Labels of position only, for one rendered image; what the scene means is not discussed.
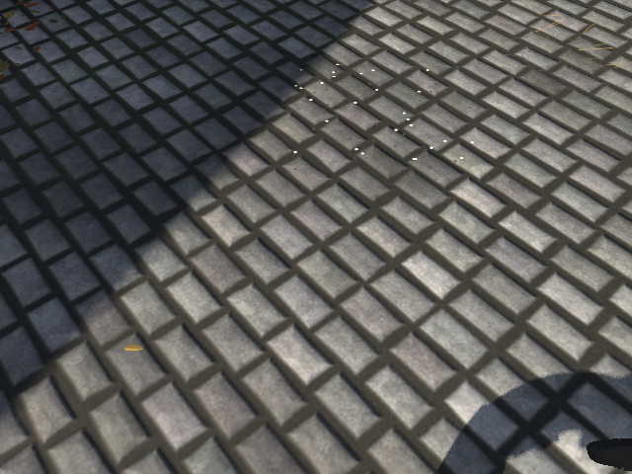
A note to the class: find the robot right hand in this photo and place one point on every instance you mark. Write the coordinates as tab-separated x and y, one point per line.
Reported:
612	452

